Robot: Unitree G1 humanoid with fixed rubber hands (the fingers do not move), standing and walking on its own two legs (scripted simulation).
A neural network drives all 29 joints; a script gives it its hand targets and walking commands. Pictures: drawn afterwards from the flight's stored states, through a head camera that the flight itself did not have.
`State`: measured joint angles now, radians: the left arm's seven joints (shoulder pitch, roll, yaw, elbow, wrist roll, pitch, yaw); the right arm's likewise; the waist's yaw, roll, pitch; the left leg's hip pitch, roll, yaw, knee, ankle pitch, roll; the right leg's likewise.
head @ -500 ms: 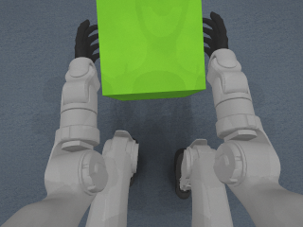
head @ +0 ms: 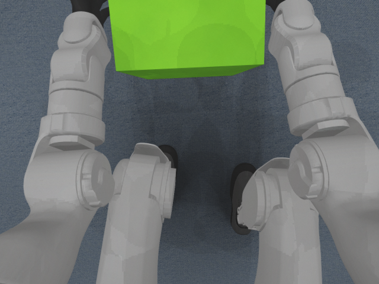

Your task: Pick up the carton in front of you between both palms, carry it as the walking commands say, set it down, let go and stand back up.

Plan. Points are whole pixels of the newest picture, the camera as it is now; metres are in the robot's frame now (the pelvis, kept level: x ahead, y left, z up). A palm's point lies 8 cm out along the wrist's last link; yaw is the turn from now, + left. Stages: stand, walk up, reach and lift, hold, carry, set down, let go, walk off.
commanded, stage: set down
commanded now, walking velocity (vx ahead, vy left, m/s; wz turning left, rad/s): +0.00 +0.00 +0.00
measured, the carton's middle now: (187, 17) +0.54 +0.08 -0.24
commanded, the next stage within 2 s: none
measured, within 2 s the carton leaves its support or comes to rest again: rests again in 0.44 s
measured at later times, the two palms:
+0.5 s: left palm (95, 19) +0.51 +0.23 -0.17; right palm (285, 11) +0.55 -0.08 -0.18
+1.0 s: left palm (93, 21) +0.51 +0.23 -0.18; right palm (284, 11) +0.55 -0.08 -0.19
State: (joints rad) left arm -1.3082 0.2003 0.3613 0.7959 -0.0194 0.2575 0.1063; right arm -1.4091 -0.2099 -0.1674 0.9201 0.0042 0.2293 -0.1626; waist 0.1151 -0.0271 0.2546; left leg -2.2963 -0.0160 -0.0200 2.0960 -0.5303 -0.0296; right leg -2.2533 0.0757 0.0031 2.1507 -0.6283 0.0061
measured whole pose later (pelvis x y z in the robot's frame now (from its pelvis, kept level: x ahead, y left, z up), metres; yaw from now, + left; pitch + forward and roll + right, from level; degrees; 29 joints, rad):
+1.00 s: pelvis -0.01 +0.00 -0.02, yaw +0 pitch +35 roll +2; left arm -1.42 0.27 0.49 1.02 0.08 0.18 -0.05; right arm -1.50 -0.21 -0.27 1.03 -0.15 0.17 -0.01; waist 0.10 0.00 0.40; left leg -2.26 -0.01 -0.02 2.18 -0.53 -0.04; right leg -2.23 0.09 0.01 2.24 -0.62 0.00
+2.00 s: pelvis +0.01 +0.00 +0.12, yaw +0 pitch +47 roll +0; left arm -1.14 0.27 0.33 0.81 -0.11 0.18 0.07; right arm -1.30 -0.34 -0.14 0.93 0.05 0.22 -0.08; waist 0.11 -0.03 -0.01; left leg -2.03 -0.02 -0.02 1.66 -0.46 -0.02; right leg -1.99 0.06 0.03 1.71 -0.54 0.01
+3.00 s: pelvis +0.10 +0.02 +0.36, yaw +1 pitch +22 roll -1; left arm -0.08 0.20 0.11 0.52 -0.01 0.01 -0.08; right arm -0.18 -0.16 -0.14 0.59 -0.06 0.02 -0.01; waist 0.06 0.02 -0.06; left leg -0.79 -0.03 -0.03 0.67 -0.27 0.02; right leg -0.74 0.02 0.06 0.67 -0.32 0.02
